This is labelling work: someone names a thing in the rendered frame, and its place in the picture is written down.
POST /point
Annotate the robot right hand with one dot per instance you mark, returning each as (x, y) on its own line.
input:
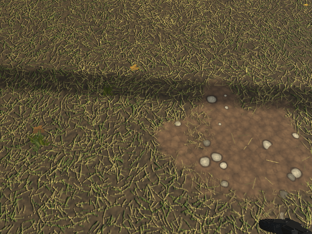
(282, 226)

